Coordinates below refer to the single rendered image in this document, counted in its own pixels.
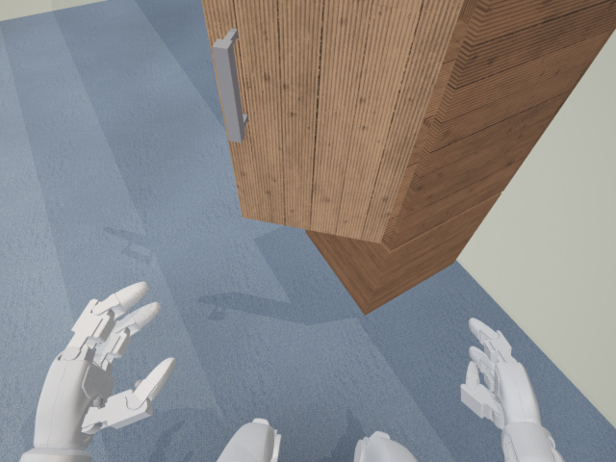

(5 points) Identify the left robot hand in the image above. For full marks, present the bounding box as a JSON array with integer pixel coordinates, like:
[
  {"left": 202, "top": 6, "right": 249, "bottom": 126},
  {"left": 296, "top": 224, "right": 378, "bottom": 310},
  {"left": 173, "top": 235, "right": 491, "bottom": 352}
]
[{"left": 34, "top": 282, "right": 176, "bottom": 450}]

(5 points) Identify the cupboard door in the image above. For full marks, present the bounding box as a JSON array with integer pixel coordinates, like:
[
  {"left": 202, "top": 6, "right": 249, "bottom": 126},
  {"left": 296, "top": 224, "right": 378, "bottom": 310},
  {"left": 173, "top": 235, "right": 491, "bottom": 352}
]
[{"left": 201, "top": 0, "right": 464, "bottom": 244}]

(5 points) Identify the robot left thigh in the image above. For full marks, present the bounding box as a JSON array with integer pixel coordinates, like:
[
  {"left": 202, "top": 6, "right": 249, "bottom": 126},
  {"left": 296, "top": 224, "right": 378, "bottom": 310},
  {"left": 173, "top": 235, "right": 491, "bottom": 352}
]
[{"left": 217, "top": 423, "right": 281, "bottom": 462}]

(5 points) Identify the robot right thigh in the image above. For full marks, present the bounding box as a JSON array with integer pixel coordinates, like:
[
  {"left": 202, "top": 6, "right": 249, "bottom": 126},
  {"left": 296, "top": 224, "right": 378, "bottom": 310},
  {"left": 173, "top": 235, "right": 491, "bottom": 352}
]
[{"left": 353, "top": 436, "right": 418, "bottom": 462}]

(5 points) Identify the handle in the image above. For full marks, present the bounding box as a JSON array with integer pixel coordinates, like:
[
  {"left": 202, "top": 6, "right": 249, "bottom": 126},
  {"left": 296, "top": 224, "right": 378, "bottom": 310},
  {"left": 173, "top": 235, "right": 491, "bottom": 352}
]
[{"left": 212, "top": 28, "right": 248, "bottom": 143}]

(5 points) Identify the right robot hand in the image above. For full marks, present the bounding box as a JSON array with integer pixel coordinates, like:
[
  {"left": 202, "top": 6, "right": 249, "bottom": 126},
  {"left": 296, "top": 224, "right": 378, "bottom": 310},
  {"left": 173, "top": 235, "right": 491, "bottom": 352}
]
[{"left": 461, "top": 318, "right": 542, "bottom": 430}]

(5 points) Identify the robot right forearm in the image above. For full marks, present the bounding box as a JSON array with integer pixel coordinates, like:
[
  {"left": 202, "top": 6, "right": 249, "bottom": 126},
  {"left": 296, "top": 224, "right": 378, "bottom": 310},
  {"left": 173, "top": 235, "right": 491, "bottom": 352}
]
[{"left": 501, "top": 422, "right": 565, "bottom": 462}]

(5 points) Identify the robot thigh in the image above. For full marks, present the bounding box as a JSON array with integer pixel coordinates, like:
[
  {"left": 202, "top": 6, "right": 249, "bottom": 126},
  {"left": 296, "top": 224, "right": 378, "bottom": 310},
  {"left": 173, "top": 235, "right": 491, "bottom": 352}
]
[
  {"left": 353, "top": 436, "right": 418, "bottom": 462},
  {"left": 217, "top": 423, "right": 281, "bottom": 462}
]

